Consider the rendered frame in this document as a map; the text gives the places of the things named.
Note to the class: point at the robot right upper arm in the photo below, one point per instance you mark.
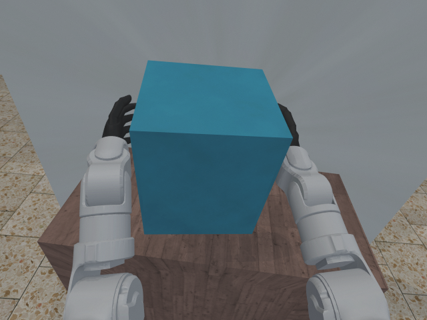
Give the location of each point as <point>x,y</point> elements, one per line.
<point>350,294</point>

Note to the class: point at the robot left forearm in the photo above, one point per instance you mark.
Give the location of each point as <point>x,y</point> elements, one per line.
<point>105,206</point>

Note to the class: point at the robot right hand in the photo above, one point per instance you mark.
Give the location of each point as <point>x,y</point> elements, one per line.
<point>291,125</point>

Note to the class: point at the carton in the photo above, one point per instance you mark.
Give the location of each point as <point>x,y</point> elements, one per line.
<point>208,142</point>

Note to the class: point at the robot left upper arm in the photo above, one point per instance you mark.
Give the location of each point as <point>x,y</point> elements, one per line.
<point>117,296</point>

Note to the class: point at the pedestal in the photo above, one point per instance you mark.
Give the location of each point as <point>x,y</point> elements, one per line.
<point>258,276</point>

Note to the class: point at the robot left hand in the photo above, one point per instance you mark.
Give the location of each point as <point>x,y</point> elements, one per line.
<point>117,119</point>

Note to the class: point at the robot right forearm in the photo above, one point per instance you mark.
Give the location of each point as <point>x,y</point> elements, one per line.
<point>325,239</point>

